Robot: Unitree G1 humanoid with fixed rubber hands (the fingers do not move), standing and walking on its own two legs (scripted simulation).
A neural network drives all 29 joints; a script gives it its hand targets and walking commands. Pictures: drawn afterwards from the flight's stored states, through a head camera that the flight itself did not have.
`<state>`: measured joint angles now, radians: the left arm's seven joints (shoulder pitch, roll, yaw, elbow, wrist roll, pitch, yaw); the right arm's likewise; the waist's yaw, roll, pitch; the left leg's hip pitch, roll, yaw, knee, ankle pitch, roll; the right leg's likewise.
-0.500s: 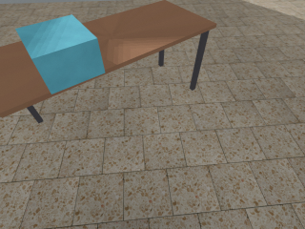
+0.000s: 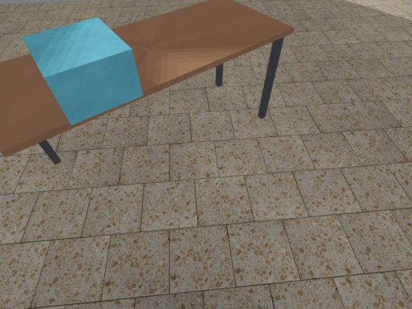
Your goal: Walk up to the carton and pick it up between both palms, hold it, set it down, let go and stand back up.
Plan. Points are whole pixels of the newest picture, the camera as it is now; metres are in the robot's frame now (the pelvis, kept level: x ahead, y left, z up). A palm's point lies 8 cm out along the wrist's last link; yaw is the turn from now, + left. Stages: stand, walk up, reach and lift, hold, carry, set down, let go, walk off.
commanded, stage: stand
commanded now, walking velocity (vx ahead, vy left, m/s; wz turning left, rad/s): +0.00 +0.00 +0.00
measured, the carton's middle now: (85, 67) +0.90 +0.47 -0.04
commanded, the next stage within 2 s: walk up in 0.26 s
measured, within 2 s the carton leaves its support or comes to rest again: neither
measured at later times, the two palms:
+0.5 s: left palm out of the picture -0.04 +0.20 -0.15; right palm out of the picture -0.05 -0.21 -0.15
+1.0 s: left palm out of the picture +0.10 +0.39 -0.16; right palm out of the picture +0.13 -0.12 -0.14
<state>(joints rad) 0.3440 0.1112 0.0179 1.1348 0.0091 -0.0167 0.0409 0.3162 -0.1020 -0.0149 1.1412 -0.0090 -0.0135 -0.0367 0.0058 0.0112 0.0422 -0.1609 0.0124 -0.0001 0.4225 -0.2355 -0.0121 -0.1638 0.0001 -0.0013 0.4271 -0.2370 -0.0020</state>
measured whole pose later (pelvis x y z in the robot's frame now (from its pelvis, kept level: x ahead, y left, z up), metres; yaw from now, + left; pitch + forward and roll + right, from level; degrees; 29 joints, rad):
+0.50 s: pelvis -0.01 +0.00 +0.00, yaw +2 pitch -1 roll +0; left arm 0.35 0.10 0.03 1.10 0.04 -0.02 0.04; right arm 0.37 -0.11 -0.02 1.13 -0.02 -0.01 -0.03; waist -0.01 0.01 0.03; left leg -0.23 0.01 -0.03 0.54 -0.38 0.00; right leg -0.18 -0.01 -0.04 0.45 -0.28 -0.02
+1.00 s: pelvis +0.11 +0.13 -0.02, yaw +17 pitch -4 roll +1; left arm 0.28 0.28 -0.02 0.89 0.04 -0.04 -0.02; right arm 0.47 -0.19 -0.02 0.93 -0.03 -0.04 -0.01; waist -0.04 -0.07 0.08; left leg -0.26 0.00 0.06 0.65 -0.33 0.02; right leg -0.47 -0.09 -0.08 1.15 -0.52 -0.02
